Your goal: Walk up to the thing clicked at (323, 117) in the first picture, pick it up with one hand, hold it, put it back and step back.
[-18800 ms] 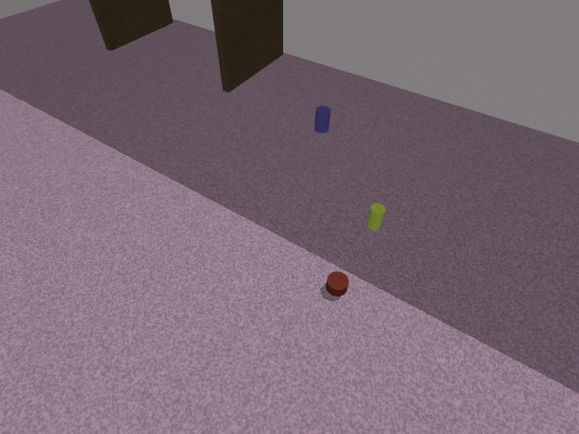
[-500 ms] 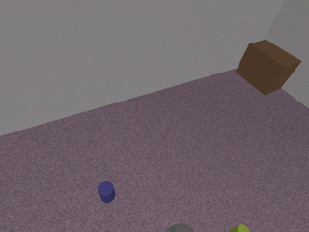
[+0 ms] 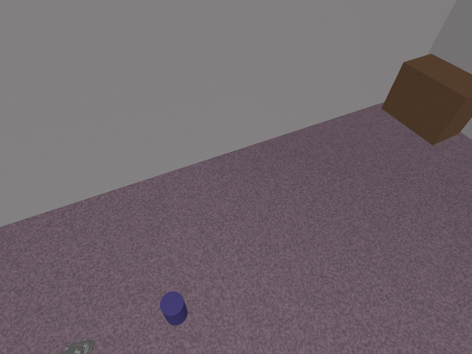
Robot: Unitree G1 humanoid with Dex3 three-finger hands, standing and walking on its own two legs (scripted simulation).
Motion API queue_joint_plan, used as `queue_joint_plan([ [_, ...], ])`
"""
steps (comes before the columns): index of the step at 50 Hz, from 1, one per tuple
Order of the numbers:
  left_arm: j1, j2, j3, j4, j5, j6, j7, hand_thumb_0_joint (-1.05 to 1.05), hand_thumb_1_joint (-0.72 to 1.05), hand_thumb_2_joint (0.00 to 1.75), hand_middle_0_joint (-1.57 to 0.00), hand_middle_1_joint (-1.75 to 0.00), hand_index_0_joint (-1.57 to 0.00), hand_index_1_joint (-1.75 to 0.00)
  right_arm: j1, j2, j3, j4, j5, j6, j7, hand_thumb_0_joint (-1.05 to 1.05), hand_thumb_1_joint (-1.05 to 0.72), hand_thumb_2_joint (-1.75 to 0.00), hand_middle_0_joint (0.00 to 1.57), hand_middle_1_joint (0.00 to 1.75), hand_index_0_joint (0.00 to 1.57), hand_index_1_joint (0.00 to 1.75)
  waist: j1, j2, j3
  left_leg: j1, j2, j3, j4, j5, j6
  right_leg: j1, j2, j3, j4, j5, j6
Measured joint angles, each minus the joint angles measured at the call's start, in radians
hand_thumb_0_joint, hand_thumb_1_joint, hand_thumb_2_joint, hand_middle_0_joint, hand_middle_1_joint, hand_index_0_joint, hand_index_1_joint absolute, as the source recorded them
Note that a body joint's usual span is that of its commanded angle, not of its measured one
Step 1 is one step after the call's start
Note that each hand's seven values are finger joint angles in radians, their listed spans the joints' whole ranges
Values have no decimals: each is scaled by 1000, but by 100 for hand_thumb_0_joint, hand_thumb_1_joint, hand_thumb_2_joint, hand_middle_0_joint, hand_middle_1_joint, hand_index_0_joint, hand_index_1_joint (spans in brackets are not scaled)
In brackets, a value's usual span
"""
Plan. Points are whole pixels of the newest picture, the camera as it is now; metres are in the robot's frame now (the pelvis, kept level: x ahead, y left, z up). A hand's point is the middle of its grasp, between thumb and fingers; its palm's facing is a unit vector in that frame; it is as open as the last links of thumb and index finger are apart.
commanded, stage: walk up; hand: left
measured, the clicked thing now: (174, 308) +0.41 +0.22 -0.69
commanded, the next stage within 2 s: none
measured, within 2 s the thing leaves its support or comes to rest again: neither
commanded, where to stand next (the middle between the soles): +0.06 +0.00 m, yaw +2 degrees
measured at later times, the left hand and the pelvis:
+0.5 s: hand out of the picture +0.08 +0.25 -0.13, palm faces +0.05 -0.94 -0.34, open 7.4 cm; pelvis +0.01 -0.01 +0.02, yaw +2 degrees
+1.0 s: hand out of the picture +0.11 +0.24 -0.13, palm faces +0.05 -0.94 -0.33, open 7.4 cm; pelvis +0.02 -0.01 +0.02, yaw +2 degrees
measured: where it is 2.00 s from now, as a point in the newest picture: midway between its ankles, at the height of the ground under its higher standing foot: outside the picture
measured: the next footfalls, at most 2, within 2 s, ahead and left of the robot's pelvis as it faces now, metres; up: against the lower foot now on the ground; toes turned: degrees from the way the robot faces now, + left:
right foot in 1.80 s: +0.06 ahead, -0.13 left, +0.00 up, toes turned +0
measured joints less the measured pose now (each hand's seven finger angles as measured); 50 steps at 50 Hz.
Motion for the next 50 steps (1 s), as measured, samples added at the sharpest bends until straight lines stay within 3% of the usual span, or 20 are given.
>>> queue_joint_plan([
  [13, -10, 18, 1, 137, -8, 1, 0, 0, 91, 90, -20, -30, -20, -30, -72, -3, 1, 92, 3, 3, -1, 1, -91, -89, 20, 30, 20, 30, 15, -6, -18, 114, -5, -17, -194, 89, -4, 124, -1, -26, -189, 77, 6],
  [27, 5, -1, 10, 185, 4, -4, -4, 0, 91, 90, -20, -30, -20, -30, -106, 1, -3, 112, 3, 11, 5, 1, -91, -89, 20, 29, 20, 30, 29, 17, -31, 156, 1, -29, -281, 130, -14, 167, 6, -42, -266, 107, 0],
  [50, -22, -14, 25, 152, 6, 0, 0, 0, 91, 90, -20, -30, -20, -30, -62, 8, -9, 119, -3, 15, -2, 1, -91, -89, 20, 29, 20, 30, 4, 16, -26, 168, 4, -40, -301, 130, -19, 177, 8, -54, -273, 95, -3],
])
